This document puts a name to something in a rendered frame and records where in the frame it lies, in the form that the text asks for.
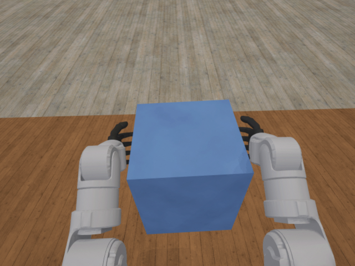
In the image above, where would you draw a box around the carton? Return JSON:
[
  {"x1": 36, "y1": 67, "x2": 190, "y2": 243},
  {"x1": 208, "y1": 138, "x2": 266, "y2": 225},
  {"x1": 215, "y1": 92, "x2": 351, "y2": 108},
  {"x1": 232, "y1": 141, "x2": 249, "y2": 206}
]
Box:
[{"x1": 126, "y1": 100, "x2": 254, "y2": 234}]

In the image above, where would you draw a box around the robot right upper arm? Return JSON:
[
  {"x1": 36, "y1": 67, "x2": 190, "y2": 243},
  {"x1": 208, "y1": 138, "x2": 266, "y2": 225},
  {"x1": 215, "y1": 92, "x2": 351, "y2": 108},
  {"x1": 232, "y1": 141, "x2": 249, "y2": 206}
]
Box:
[{"x1": 263, "y1": 228, "x2": 335, "y2": 266}]

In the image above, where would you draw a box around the robot right hand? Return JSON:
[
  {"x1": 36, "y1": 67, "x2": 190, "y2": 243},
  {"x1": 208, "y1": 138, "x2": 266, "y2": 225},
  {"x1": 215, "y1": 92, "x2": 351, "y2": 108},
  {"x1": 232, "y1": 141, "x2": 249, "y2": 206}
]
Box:
[{"x1": 239, "y1": 116, "x2": 264, "y2": 159}]

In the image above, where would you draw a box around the robot left hand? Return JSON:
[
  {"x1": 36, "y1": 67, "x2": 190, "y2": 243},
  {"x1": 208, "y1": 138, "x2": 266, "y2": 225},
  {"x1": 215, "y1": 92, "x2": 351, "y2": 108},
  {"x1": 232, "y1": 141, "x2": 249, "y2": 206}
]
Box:
[{"x1": 108, "y1": 121, "x2": 133, "y2": 164}]

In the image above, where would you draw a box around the robot left forearm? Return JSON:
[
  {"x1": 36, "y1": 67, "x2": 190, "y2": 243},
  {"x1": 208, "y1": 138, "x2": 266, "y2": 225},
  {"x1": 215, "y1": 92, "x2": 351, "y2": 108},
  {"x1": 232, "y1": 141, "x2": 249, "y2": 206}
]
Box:
[{"x1": 62, "y1": 140, "x2": 126, "y2": 266}]

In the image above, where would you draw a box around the robot right forearm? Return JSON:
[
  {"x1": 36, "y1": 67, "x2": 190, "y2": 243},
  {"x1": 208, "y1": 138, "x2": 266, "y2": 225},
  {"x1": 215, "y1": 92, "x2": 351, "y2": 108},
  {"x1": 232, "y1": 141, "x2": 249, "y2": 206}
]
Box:
[{"x1": 249, "y1": 132, "x2": 336, "y2": 266}]

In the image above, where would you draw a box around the robot left upper arm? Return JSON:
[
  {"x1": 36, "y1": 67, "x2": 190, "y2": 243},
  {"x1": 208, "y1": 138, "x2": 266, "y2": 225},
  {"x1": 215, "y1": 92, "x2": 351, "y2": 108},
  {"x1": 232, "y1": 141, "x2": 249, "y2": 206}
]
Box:
[{"x1": 63, "y1": 238, "x2": 127, "y2": 266}]

